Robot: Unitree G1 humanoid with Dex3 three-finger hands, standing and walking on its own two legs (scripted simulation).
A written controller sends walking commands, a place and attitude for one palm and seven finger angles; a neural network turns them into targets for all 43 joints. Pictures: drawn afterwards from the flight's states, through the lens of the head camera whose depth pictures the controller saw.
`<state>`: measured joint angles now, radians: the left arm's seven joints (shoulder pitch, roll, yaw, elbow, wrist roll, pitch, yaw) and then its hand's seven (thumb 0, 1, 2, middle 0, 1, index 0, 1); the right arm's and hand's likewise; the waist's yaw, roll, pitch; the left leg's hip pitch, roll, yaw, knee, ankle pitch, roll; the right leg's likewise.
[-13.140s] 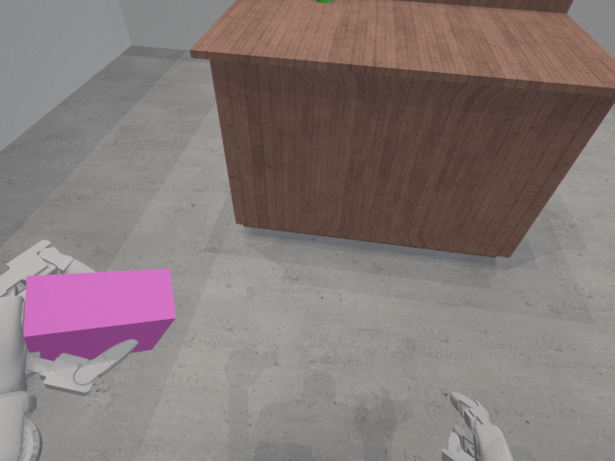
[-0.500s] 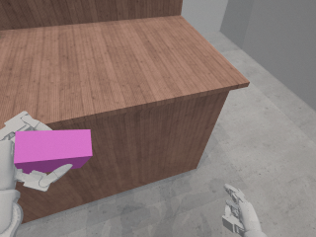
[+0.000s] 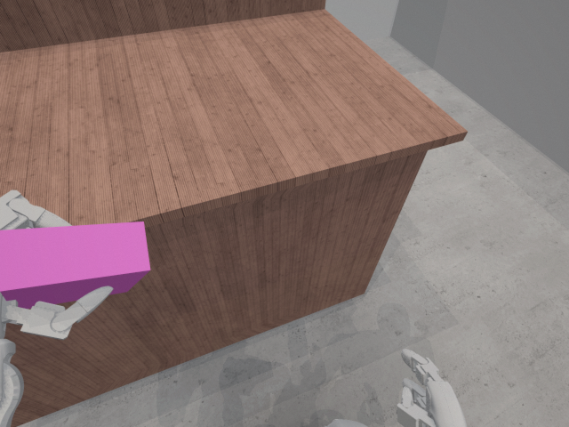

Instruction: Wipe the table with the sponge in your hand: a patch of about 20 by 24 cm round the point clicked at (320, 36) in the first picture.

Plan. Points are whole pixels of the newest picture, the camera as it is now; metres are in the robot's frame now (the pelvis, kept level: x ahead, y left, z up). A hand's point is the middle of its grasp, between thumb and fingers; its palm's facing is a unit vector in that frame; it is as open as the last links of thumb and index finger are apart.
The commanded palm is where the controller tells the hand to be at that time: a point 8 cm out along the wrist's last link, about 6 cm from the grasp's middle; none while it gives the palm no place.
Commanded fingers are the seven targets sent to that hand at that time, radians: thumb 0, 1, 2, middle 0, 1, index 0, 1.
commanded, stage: shuffle to correct the standing spot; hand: left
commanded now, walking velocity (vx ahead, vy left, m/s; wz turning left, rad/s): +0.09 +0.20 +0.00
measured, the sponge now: (96, 265) +0.24 +0.22 +0.16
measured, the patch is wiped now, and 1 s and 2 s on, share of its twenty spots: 0.00 0.00 0.00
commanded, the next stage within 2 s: come to a stop and stand still in 1.86 s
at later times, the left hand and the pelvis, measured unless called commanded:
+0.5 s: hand out of the picture +0.24 +0.33 +0.18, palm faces +0.40 -0.79 -0.47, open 9.3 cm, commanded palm +0.17 +0.37 +0.19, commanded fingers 0.00 0.10 1.30 -1.20 -1.60 -1.20 -1.60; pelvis +0.01 +0.09 -0.01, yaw +0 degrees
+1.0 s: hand out of the picture +0.22 +0.42 +0.19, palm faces +0.41 -0.78 -0.47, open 9.3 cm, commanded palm +0.17 +0.47 +0.19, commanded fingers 0.00 0.10 1.30 -1.20 -1.60 -1.20 -1.60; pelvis +0.01 +0.19 +0.00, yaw +1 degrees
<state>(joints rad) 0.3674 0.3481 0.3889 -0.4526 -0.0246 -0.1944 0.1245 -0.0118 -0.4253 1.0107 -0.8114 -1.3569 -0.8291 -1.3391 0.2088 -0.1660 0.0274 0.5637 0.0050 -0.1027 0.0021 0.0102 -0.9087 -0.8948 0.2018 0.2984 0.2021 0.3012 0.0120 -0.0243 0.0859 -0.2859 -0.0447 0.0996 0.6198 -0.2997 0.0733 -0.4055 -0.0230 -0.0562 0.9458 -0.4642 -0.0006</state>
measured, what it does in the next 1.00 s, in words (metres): steps to the left: right foot, then left foot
